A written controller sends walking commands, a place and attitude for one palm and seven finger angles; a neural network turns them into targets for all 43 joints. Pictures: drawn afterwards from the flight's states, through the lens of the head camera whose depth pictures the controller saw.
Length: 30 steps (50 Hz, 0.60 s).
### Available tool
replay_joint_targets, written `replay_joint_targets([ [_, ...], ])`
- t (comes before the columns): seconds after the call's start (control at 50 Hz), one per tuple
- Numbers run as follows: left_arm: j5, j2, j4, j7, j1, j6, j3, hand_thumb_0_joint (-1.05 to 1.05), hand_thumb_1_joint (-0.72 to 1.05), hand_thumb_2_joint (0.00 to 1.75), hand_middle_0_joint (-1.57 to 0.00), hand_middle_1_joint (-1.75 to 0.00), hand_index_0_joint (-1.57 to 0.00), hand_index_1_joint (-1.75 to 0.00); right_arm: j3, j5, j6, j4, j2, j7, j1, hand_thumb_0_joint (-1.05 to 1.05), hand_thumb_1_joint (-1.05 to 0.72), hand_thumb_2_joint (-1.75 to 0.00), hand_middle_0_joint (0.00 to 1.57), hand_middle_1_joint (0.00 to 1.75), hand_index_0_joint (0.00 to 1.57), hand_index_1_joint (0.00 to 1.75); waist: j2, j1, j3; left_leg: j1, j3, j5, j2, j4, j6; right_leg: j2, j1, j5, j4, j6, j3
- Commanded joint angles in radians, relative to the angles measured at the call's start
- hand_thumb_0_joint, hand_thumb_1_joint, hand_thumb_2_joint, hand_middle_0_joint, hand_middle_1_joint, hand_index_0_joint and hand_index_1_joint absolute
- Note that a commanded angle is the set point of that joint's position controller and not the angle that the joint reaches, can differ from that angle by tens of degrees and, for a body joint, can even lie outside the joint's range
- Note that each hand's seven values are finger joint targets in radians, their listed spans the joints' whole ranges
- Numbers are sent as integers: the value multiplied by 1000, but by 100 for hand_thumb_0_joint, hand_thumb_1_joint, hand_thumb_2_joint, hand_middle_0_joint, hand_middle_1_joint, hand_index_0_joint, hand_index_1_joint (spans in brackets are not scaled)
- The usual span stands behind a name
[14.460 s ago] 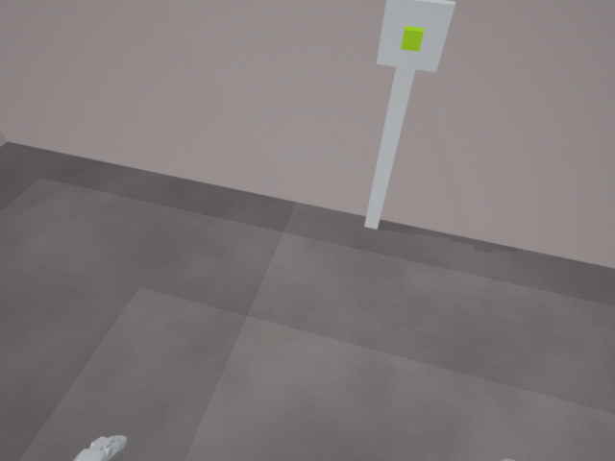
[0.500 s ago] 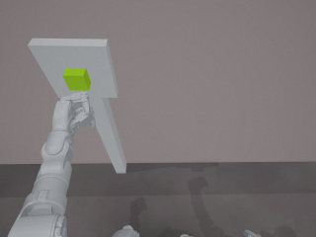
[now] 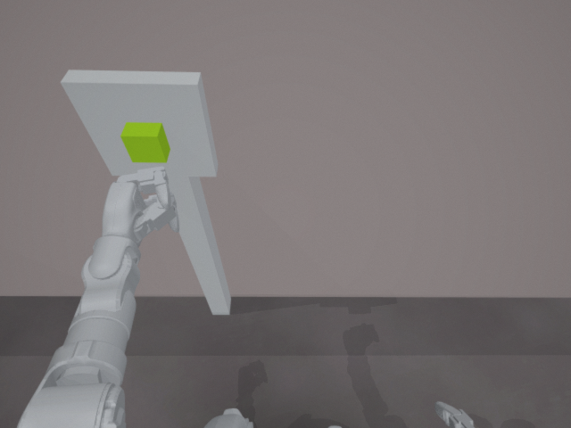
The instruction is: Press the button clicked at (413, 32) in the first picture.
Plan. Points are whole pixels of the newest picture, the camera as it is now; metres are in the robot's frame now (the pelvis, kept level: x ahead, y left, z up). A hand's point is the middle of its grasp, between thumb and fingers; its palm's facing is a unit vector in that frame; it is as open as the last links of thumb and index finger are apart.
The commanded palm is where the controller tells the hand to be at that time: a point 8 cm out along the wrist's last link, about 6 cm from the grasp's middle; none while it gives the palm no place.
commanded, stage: aim a knuckle at the button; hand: left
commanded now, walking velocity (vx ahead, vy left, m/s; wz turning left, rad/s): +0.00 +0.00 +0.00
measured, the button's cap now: (147, 141) +0.50 +0.21 +0.11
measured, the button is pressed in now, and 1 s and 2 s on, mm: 0 7 10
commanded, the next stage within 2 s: press the button with the knuckle in 0.08 s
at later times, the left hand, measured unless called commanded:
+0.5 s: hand (161, 196) +0.43 +0.19 +0.07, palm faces +0.00 -1.00 -0.01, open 3.1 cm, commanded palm +0.40 +0.24 +0.07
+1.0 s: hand (163, 184) +0.45 +0.19 +0.07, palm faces +0.01 -1.00 -0.01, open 3.3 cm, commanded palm +0.44 +0.24 +0.07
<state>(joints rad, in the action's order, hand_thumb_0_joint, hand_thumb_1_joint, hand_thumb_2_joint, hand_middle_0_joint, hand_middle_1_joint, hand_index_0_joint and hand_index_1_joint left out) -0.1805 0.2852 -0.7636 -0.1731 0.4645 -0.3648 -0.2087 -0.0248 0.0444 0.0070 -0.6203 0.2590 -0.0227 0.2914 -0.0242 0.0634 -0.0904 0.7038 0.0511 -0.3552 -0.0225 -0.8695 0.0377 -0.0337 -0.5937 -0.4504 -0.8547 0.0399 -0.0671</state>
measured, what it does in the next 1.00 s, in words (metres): stands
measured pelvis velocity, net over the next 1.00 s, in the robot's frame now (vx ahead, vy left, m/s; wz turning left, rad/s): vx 0.00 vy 0.01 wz -0.01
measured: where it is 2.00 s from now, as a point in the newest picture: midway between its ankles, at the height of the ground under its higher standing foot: outside the picture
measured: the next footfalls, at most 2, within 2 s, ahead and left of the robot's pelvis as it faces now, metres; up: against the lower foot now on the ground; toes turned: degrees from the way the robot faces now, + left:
none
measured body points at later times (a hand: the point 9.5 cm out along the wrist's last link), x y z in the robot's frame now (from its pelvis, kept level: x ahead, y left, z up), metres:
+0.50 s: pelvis +0.00 +0.01 +0.00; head +0.07 +0.02 +0.44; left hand +0.42 +0.24 +0.08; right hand +0.08 -0.26 -0.11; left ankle +0.04 +0.10 -0.69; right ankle -0.02 -0.09 -0.69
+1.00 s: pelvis +0.00 +0.01 -0.01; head +0.08 +0.03 +0.43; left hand +0.45 +0.25 +0.07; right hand +0.05 -0.25 -0.12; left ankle +0.04 +0.10 -0.69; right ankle -0.02 -0.09 -0.69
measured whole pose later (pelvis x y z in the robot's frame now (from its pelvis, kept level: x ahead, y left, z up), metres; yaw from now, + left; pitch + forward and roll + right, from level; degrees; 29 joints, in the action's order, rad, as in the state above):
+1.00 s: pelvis +0.00 +0.01 -0.01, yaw +0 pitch +14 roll -3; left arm -0.14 0.38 -1.03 -0.21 0.71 -0.40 -0.30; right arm -0.03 0.03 -0.03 -0.65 0.26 -0.02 0.35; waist -0.02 0.11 -0.09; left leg 0.81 0.04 -0.38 -0.03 -0.93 0.05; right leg -0.04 -0.69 -0.46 -0.89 0.03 -0.07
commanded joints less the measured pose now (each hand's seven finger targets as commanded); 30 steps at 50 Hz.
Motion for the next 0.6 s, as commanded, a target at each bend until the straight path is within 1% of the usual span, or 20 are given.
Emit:
replay_joint_targets([
  [0.0,-20,216,198,7,310,-50,-83,0,90,90,-130,-150,-130,-150,59,-4,26,120,149,-11,33,0,-90,-90,20,30,20,30,1,-10,-309,-285,-72,193,14,95,-1,2,36,312,137,-24,64],
  [0.04,-23,224,203,4,277,-57,-97,0,90,90,-130,-150,-130,-150,58,-6,24,129,148,-9,34,0,-90,-90,20,30,20,30,23,-17,-319,-269,-69,204,15,93,0,1,63,333,133,-25,66],
  [0.06,-25,220,224,-2,299,-63,-87,0,90,90,-130,-150,-130,-150,57,-4,24,128,147,-9,32,0,-90,-90,20,30,20,30,13,-8,-322,-272,-65,213,15,89,2,2,68,350,134,-27,71],
  [0.08,-29,231,223,-6,286,-65,-103,0,90,90,-130,-150,-130,-150,60,-4,22,129,147,-10,34,0,-90,-90,20,30,20,30,17,-12,-325,-270,-62,215,15,86,2,1,73,359,135,-28,74],
  [0.14,-29,227,229,-24,321,-75,-88,0,90,90,-130,-150,-130,-150,59,-1,22,122,146,-14,38,0,-90,-90,20,30,20,30,9,2,-316,-268,-64,213,14,83,3,0,64,357,133,-28,76],
  [0.16,-32,194,246,-32,343,-77,-52,0,90,90,-130,-150,-130,-150,60,1,25,122,142,-14,34,0,-90,-90,20,30,20,30,-12,15,-310,-285,-63,206,15,79,4,-1,41,347,137,-30,76],
  [0.2,-35,211,218,-38,364,-77,-66,0,90,90,-130,-150,-130,-150,59,0,27,109,149,-18,39,0,-90,-90,20,30,20,30,-23,17,-290,-287,-73,180,13,80,1,-3,8,303,141,-26,70],
  [0.22,-38,212,214,-41,400,-79,-59,0,90,90,-130,-150,-130,-150,59,0,27,100,150,-20,42,0,-90,-90,20,30,20,30,2,35,-279,-275,-74,167,12,75,5,-3,4,292,144,-28,72],
  [0.24,-36,236,182,-43,407,-76,-80,0,90,90,-130,-150,-130,-150,58,2,26,93,154,-24,44,0,-90,-90,20,30,20,30,-3,29,-273,-264,-75,161,13,76,4,-2,0,287,146,-28,76],
  [0.26,-37,239,175,-46,442,-75,-75,0,90,90,-130,-150,-130,-150,57,1,26,88,154,-26,47,0,-90,-90,20,30,20,30,0,37,-280,-263,-79,153,12,76,5,0,-3,276,144,-29,76],
  [0.28,-34,249,170,-49,463,-76,-80,0,90,90,-130,-150,-130,-150,58,1,27,84,155,-28,49,0,-90,-90,20,30,20,30,-6,36,-295,-267,-82,150,12,74,4,1,-5,268,142,-29,77],
  [0.3,-35,233,172,-55,479,-79,-66,0,90,90,-130,-150,-130,-150,58,2,29,83,152,-28,49,0,-90,-90,20,30,20,30,-39,36,-311,-291,-83,163,13,73,2,1,-14,272,139,-26,73],
  [0.38,-30,259,134,-53,510,-82,-86,0,90,90,-130,-150,-130,-150,58,-2,28,71,158,-28,64,0,-90,-90,20,30,20,30,-47,33,-347,-318,-100,188,6,70,-4,-3,-34,266,123,-20,59],
  [0.4,-27,237,114,-53,497,-77,-71,0,90,90,-130,-150,-130,-150,59,-2,28,73,157,-26,65,0,-90,-90,20,30,20,30,-68,30,-356,-331,-99,200,7,67,-5,-5,-45,269,119,-18,57],
  [0.46,-23,259,46,-46,506,-63,-94,0,90,90,-130,-150,-130,-150,58,-5,21,71,164,-21,80,0,-90,-90,20,30,20,30,-33,32,-336,-299,-103,195,5,65,-5,-7,-54,261,115,-19,51],
  [0.48,-22,265,19,-45,514,-55,-100,0,90,90,-130,-150,-130,-150,58,-6,17,70,165,-20,84,0,-90,-90,20,30,20,30,-3,40,-321,-276,-97,187,6,63,-1,-7,-50,265,119,-24,54],
  [0.5,-20,301,-1,-42,516,-51,-131,0,90,90,-130,-150,-130,-150,58,-8,12,72,168,-22,90,0,-90,-90,20,30,20,30,20,31,-322,-242,-91,183,8,60,1,-5,-24,275,118,-26,60],
  [0.52,-14,323,-4,-40,520,-53,-145,0,90,90,-130,-150,-130,-150,58,-9,8,75,170,-21,96,0,-90,-90,20,30,20,30,10,28,-331,-235,-91,191,8,57,2,-5,-14,282,111,-24,62],
  [0.56,-8,285,17,-39,534,-59,-119,0,90,90,-130,-150,-130,-150,59,-11,6,84,163,-16,99,0,-90,-90,20,30,20,30,-33,25,-367,-286,-91,234,6,54,-2,-7,-36,304,102,-22,55],
  [0.58,-4,297,40,-35,557,-68,-125,0,90,90,-130,-150,-130,-150,61,-13,4,82,165,-14,106,0,-90,-90,20,30,20,30,-66,26,-384,-313,-97,265,2,49,-6,-9,-50,314,94,-18,52],
])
